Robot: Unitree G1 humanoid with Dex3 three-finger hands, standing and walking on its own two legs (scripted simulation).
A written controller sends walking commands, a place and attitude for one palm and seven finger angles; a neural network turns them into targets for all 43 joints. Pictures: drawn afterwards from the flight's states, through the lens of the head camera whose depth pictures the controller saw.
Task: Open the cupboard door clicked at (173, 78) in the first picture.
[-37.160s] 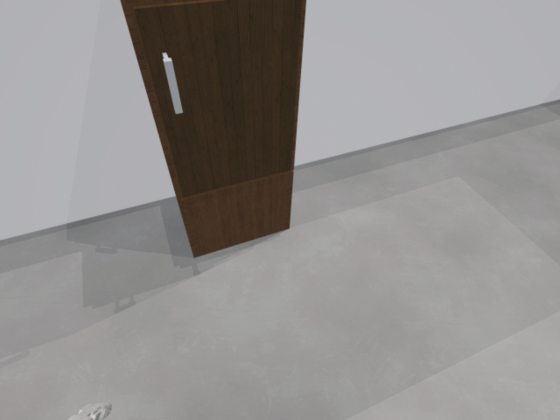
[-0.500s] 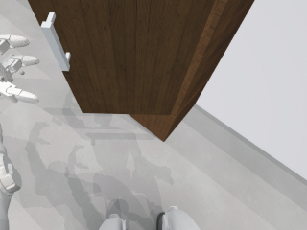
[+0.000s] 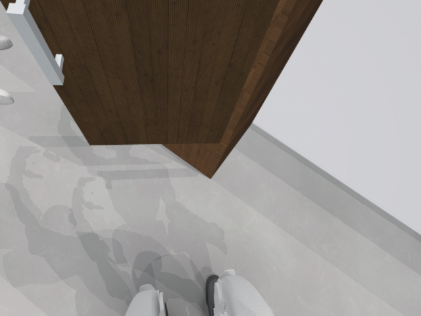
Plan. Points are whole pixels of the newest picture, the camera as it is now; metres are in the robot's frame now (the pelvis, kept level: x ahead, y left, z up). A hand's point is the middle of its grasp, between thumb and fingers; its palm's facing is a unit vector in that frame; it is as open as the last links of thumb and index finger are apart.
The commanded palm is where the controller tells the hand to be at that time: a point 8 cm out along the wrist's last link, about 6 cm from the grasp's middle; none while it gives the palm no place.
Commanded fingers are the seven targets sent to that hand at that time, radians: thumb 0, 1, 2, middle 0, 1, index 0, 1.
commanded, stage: move the hooked fingers beside the handle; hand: left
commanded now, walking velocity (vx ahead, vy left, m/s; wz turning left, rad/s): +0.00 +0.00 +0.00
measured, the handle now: (42, 41) +0.56 +0.23 +0.10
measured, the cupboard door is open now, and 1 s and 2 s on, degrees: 40 40 38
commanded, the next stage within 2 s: slide the fingers in behind the handle in 0.88 s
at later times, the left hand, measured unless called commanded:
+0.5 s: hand out of the picture +0.51 +0.28 +0.10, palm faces +0.00 -1.00 +0.00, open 14.0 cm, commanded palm +0.49 +0.32 +0.10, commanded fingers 0.00 -0.50 0.30 -0.30 -1.20 -0.30 -1.20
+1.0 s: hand out of the picture +0.52 +0.29 +0.09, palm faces -0.02 -1.00 +0.00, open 14.0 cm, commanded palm +0.50 +0.33 +0.09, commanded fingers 0.00 -0.50 0.30 -0.30 -1.20 -0.30 -1.20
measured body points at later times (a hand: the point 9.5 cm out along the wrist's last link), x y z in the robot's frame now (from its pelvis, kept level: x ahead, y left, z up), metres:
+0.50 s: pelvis +0.01 +0.00 +0.00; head +0.15 +0.03 +0.43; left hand +0.50 +0.33 +0.10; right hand +0.01 -0.27 -0.09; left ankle -0.03 +0.09 -0.68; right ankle +0.02 -0.13 -0.68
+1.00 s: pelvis +0.00 +0.00 -0.01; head +0.16 +0.04 +0.41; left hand +0.51 +0.35 +0.10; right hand -0.02 -0.28 -0.09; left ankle -0.03 +0.09 -0.68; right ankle +0.02 -0.14 -0.68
